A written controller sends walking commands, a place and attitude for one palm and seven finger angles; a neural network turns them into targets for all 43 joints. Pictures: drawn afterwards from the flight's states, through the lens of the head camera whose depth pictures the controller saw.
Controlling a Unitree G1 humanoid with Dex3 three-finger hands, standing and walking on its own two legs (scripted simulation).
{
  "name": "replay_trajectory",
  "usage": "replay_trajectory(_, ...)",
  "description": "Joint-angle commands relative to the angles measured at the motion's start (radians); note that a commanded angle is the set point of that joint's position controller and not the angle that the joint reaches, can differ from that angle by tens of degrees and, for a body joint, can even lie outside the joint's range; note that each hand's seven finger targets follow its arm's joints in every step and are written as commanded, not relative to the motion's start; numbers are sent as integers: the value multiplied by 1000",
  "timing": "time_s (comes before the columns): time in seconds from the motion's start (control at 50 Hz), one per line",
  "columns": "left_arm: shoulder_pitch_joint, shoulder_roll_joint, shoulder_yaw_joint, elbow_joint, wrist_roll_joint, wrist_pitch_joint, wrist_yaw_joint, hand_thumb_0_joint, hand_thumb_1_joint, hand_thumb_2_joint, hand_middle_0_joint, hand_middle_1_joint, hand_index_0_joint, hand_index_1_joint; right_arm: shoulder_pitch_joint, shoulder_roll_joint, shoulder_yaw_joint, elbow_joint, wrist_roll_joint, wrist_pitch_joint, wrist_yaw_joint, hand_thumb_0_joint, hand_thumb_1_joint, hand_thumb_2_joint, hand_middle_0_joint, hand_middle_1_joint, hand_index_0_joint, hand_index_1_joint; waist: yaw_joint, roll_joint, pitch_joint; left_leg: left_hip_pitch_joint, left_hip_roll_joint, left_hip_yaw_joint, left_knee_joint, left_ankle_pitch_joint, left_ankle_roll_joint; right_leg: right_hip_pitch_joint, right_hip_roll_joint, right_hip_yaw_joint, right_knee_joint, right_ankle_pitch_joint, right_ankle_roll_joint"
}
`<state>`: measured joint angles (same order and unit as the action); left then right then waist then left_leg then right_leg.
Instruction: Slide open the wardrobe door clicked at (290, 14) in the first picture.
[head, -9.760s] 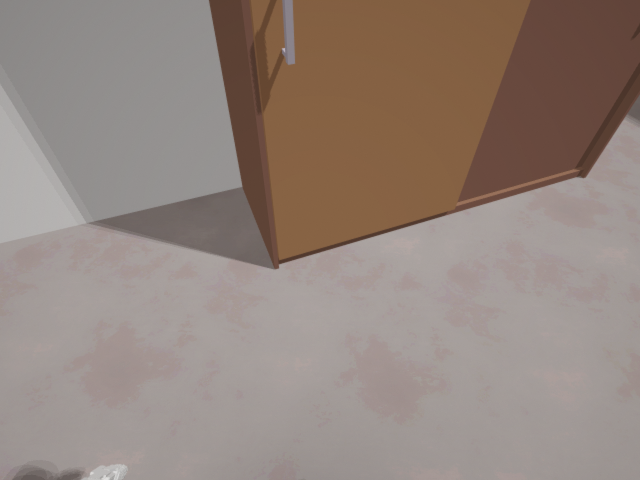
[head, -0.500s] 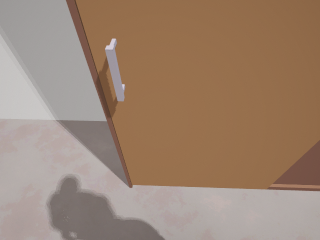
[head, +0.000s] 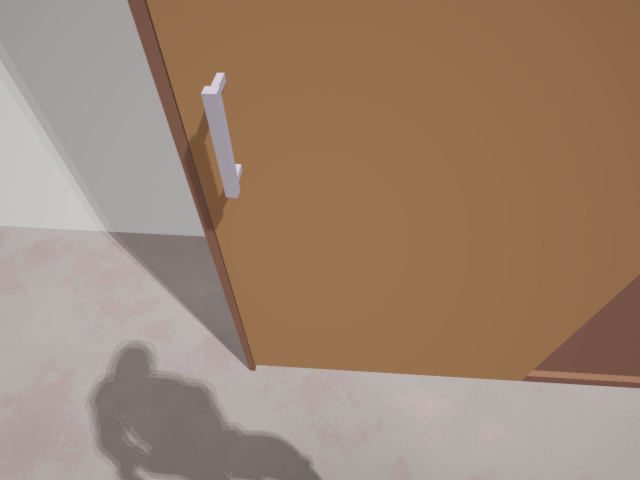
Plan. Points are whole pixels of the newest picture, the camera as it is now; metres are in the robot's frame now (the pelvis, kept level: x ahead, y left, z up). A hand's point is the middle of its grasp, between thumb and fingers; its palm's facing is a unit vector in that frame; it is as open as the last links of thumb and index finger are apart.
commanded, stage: look again from close up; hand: left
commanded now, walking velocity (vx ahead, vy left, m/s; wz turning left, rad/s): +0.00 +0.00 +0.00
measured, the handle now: (226, 139) +0.51 +0.17 +0.15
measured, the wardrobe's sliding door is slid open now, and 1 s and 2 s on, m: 0.00 0.00 0.00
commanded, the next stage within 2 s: raise the hand with hooked fingers in 0.80 s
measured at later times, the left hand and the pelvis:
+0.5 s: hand out of the picture +0.00 +0.18 -0.17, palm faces +0.04 -0.98 -0.21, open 7.4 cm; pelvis -0.01 +0.00 +0.00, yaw +0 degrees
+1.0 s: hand out of the picture +0.09 +0.19 -0.11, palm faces +0.25 -0.95 -0.18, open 7.4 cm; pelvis -0.02 +0.00 +0.00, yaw +1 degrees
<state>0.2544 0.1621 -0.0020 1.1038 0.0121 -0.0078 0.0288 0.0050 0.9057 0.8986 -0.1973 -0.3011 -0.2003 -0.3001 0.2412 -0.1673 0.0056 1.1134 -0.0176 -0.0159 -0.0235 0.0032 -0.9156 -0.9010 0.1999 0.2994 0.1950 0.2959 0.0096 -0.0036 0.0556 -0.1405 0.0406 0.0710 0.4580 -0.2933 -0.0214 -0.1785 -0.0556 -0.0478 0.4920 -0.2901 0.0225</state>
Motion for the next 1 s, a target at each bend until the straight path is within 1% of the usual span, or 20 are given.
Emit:
replay_trajectory(0.0, 46, 128, 22, -36, 2, -15, 6, 0, 900, 900, -200, -300, -200, -300, 53, -98, -17, -25, 5, -12, -9, 0, -900, -900, 200, 300, 200, 300, -3, -3, -14, -30, 68, -53, -77, 212, 36, 2, -65, 69, -80, 260, -48)
replay_trajectory(0.1, 41, 130, 25, -36, 2, -15, 4, 0, 900, 900, -200, -300, -200, -300, 56, -96, -17, -23, 4, -12, -8, 0, -900, -900, 200, 300, 200, 300, -2, -10, 5, -48, 66, -58, -85, 192, 35, -1, -64, 66, -91, 224, -48)
replay_trajectory(0.2, 41, 132, 26, -38, 2, -15, 3, 0, 900, 900, -200, -300, -200, -300, 56, -100, -17, -22, 3, -13, -8, 0, -900, -900, 200, 300, 200, 300, 0, 5, 0, -47, 67, -61, -90, 188, 35, -4, -64, 66, -96, 203, -49)
replay_trajectory(0.24, 39, 135, 27, -40, 2, -17, 4, 0, 900, 900, -200, -300, -200, -300, 58, -102, -19, -23, 4, -14, -8, 0, -900, -900, 200, 300, 200, 300, 0, -1, -6, -44, 67, -63, -85, 207, 36, 4, -64, 64, -94, 226, -50)
replay_trajectory(0.32, 33, 136, 29, -42, 3, -16, 3, 0, 900, 900, -200, -300, -200, -300, 60, -99, -21, -21, 4, -13, -8, 0, -900, -900, 200, 300, 200, 300, -2, -7, -2, -48, 69, -64, -92, 193, 35, 3, -60, 62, -99, 206, -50)
replay_trajectory(0.4, 32, 137, 28, -40, 2, -15, 1, 0, 900, 900, -200, -300, -200, -300, 54, -107, -20, -22, 3, -14, -7, 0, -900, -900, 200, 300, 200, 300, 0, 6, 5, -52, 69, -67, -99, 178, 35, -10, -60, 66, -105, 171, -49)
replay_trajectory(0.48, 32, 140, 29, -40, 2, -15, 1, 0, 900, 900, -200, -300, -200, -300, 53, -110, -21, -24, 3, -14, -7, 0, -900, -900, 200, 300, 200, 300, 1, 4, 3, -53, 70, -66, -103, 167, 34, -12, -61, 67, -110, 157, -49)
replay_trajectory(0.52, 33, 140, 28, -40, 4, -16, 0, 0, 900, 900, -200, -300, -200, -300, 55, -107, -22, -23, 4, -13, -7, 0, -900, -900, 200, 300, 200, 300, 1, -12, 11, -55, 70, -67, -102, 170, 36, -13, -60, 67, -112, 163, -50)
replay_trajectory(0.6, 27, 143, 28, -40, 2, -15, -1, 0, 900, 900, -200, -300, -200, -300, 53, -114, -22, -24, 2, -12, -5, 0, -900, -900, 200, 300, 200, 300, -2, 2, 6, -56, 68, -69, -107, 146, 33, -24, -60, 73, -119, 122, -50)
replay_trajectory(0.64, 28, 144, 29, -40, 3, -16, -1, 0, 900, 900, -200, -300, -200, -300, 51, -114, -22, -23, 3, -13, -6, 0, -900, -900, 200, 300, 200, 300, 1, 11, 9, -60, 71, -70, -109, 156, 34, -19, -58, 74, -118, 133, -50)
replay_trajectory(0.68, 33, 146, 29, -40, 2, -17, -1, 0, 900, 900, -200, -300, -200, -300, 49, -117, -23, -25, 2, -16, -5, 0, -900, -900, 200, 300, 200, 300, 2, 9, -13, -50, 71, -71, -107, 167, 35, -9, -62, 73, -115, 146, -51)
replay_trajectory(0.72, 30, 145, 28, -39, 3, -17, -1, 0, 900, 900, -200, -300, -200, -300, 52, -113, -23, -24, 3, -15, -6, 0, -900, -900, 200, 300, 200, 300, 0, -11, -3, -50, 73, -72, -106, 173, 36, -12, -59, 72, -113, 159, -51)
replay_trajectory(0.78, 29, 148, 30, -40, 3, -18, -2, 0, 900, 900, -200, -300, -200, -300, 47, -122, -23, -24, 3, -16, -6, 0, -900, -900, 200, 300, 200, 300, 0, 7, -13, -51, 72, -72, -106, 178, 34, -8, -61, 72, -112, 160, -51)
replay_trajectory(0.86, 29, 151, 31, -38, 3, -18, -2, 0, 900, 900, -200, -300, -200, -300, 44, -122, -23, -24, 3, -17, -6, 0, -900, -900, 200, 300, 200, 300, 2, 4, -9, -51, 73, -73, -108, 185, 34, -5, -63, 69, -111, 171, -50)
replay_trajectory(0.88, 125, 124, 17, 11, 5, -25, 38, 0, 900, 900, -200, -300, -200, -300, -34, -140, -33, -83, 16, -16, 5, 0, -900, -900, 200, 300, 200, 300, 27, 27, -9, -89, 90, -25, 81, 168, 5, -29, -113, 115, -115, 370, -37)
replay_trajectory(0.9, -645, 349, 157, -1572, -206, -252, 28, 0, 877, 890, -202, -315, -202, -315, -17, -264, -39, -434, 69, -172, -40, 0, -900, -900, 200, 300, 200, 300, -82, 197, -487, 144, -40, -43, -45, 284, 37, 111, -7, 27, -23, 377, -56)
replay_trajectory(0.92, -428, 424, 246, -1473, -150, -241, 88, 0, 853, 880, -203, -330, -203, -330, -99, -164, -6, -387, 62, -249, -85, 0, -900, -900, 200, 300, 200, 300, -16, 252, -383, 155, -21, -2, -38, 289, 34, 50, 30, 27, 31, 254, -59)
replay_trajectory(0.94, 92, 67, 36, -1225, -151, -117, 77, 0, 830, 870, -205, -345, -205, -345, -62, -133, -26, -420, 57, -299, -73, 0, -900, -900, 200, 300, 200, 300, -8, 196, -299, 51, 1, -33, -48, 316, 27, -23, 37, -66, 45, 139, -52)
replay_trajectory(0.96, 106, 14, 48, -1145, -190, -86, 72, 0, 807, 860, -207, -360, -207, -360, -43, -162, -37, -379, 74, -313, -70, 0, -900, -900, 200, 300, 200, 300, -36, 76, -184, -30, -17, -52, -18, 225, 16, -82, 36, -71, 17, 129, -33)
replay_trajectory(0.98, 29, 35, 56, -1202, -194, -141, 49, 0, 783, 850, -208, -375, -208, -375, -69, -186, -53, -446, 66, -327, -66, 0, -900, -900, 200, 300, 200, 300, -58, -6, -50, -118, -25, -69, 16, 125, 21, -168, 35, -72, 7, 70, -22)
